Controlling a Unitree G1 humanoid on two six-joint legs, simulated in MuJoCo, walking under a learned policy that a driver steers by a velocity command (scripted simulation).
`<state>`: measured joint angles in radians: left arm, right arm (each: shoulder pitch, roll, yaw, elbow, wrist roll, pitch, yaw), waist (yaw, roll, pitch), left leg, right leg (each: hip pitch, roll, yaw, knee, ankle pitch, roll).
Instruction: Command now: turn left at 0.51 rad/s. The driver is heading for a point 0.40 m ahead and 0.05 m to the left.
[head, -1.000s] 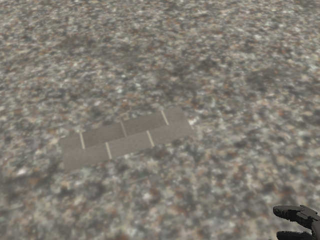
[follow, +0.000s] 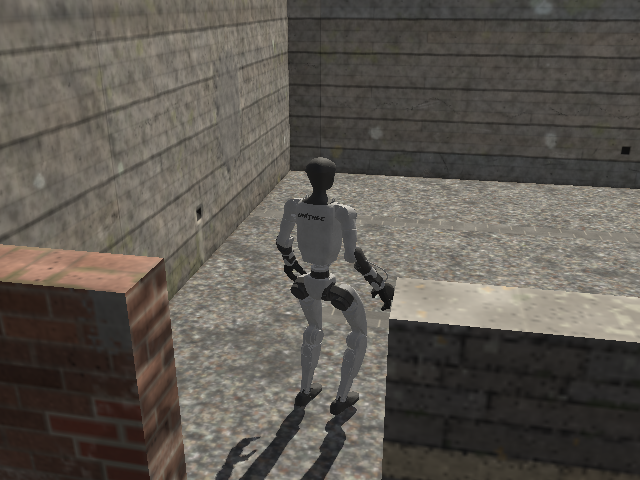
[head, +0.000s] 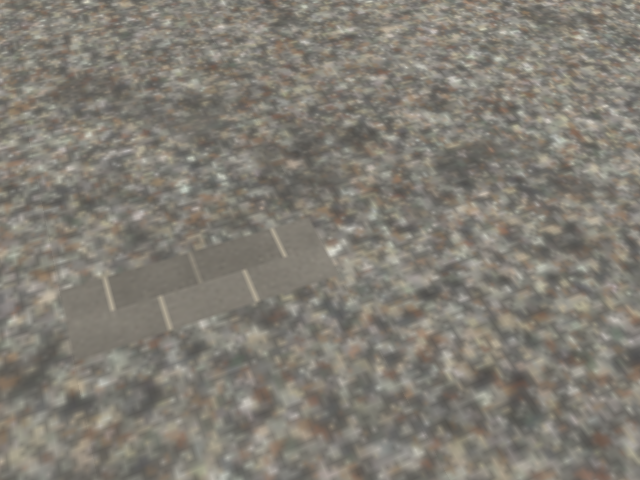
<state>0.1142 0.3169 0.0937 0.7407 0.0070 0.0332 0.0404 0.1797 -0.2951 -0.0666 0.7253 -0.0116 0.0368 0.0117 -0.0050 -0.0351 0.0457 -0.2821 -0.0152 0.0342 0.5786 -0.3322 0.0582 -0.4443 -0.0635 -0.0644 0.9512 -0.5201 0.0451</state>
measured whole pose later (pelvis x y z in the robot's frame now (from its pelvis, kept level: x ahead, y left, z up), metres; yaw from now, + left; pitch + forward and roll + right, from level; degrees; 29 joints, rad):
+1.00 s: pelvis -0.02 +0.00 +0.00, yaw +19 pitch -1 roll +0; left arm 0.19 0.26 0.03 0.80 0.01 -0.01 0.01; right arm 0.23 -0.23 -0.03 0.71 -0.01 0.01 -0.01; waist 0.01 -0.02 0.02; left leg -0.19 -0.02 -0.05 0.54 -0.33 0.01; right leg -0.24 -0.02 0.05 0.53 -0.28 0.04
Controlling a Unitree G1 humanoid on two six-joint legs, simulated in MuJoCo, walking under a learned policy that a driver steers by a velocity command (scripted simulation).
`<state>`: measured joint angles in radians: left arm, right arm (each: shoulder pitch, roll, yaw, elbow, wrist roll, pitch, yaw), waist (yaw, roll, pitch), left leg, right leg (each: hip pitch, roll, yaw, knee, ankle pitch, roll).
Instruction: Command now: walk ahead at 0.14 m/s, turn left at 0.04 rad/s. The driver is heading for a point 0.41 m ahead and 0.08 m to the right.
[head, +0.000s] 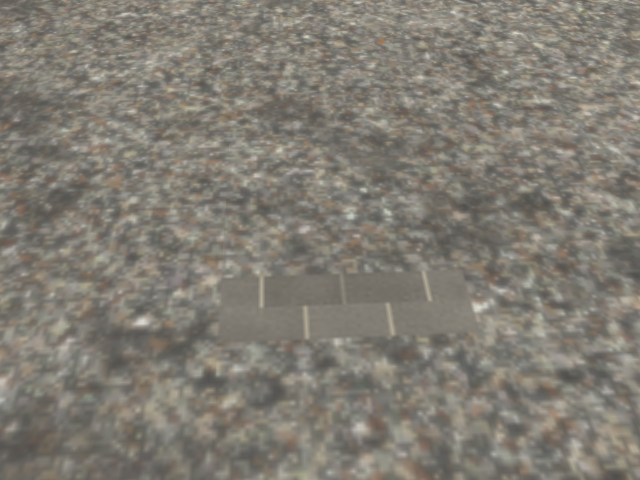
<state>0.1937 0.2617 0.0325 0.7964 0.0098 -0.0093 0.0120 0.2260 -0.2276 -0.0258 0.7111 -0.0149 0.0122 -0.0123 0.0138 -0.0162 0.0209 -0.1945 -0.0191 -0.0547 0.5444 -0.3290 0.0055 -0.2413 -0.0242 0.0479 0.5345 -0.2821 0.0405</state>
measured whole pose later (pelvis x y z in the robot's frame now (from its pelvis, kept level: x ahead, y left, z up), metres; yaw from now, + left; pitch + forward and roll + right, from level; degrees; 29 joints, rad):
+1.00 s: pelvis +0.34 +0.00 +0.00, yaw -1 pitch +0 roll +2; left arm 0.19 0.28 0.03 0.79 0.01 0.02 0.04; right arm 0.17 -0.24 -0.03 0.82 -0.02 -0.05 0.02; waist -0.02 -0.03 0.05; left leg -0.29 -0.07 0.06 0.40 -0.11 0.07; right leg -0.44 -0.09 0.06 0.72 -0.28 0.05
